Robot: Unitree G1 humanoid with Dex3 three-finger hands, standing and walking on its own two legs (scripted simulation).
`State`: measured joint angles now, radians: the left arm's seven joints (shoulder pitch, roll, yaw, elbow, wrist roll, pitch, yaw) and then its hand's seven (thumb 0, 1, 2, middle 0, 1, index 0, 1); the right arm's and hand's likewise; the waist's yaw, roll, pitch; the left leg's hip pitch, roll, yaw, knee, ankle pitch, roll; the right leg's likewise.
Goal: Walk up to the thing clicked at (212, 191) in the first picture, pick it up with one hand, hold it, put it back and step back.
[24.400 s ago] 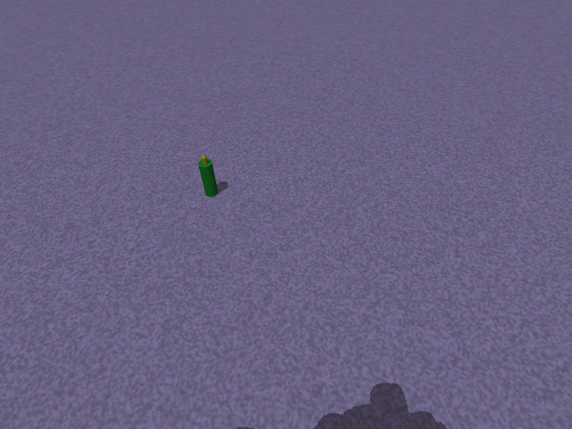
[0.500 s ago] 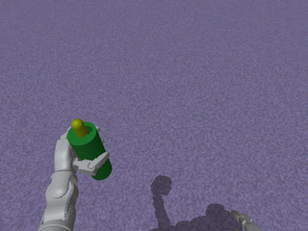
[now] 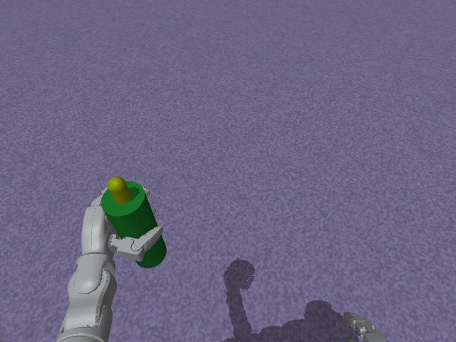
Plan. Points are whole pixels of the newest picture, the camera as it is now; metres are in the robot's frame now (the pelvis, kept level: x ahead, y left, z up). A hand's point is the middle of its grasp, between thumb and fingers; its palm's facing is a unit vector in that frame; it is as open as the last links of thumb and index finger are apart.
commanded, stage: hold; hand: left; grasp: from the side
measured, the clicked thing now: (135, 223) +0.33 +0.17 +0.04
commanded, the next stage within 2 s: crouch in 0.28 s
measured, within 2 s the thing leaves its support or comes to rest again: neither
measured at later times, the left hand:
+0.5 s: hand (138, 224) +0.33 +0.16 +0.04, palm faces +0.07 -1.00 -0.03, open 9.2 cm
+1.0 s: hand (151, 253) +0.36 +0.18 -0.15, palm faces +0.11 -0.99 -0.03, open 9.2 cm
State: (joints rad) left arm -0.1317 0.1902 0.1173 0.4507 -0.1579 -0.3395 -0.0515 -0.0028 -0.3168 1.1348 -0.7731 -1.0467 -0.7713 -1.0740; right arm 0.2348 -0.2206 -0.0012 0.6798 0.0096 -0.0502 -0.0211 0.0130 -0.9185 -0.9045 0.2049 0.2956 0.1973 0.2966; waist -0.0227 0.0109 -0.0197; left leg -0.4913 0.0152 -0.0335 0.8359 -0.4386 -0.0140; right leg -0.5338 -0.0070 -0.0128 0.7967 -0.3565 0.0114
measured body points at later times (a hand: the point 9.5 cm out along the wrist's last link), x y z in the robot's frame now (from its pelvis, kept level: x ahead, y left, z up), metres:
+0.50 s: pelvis +0.00 +0.00 +0.00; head +0.03 +0.00 +0.45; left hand +0.32 +0.21 +0.05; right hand +0.12 -0.24 -0.11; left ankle -0.01 +0.13 -0.70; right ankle +0.03 -0.13 -0.70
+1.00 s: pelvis -0.03 +0.00 -0.13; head +0.11 +0.02 +0.29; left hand +0.34 +0.24 -0.15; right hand +0.09 -0.27 -0.25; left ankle -0.01 +0.13 -0.70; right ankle +0.03 -0.13 -0.70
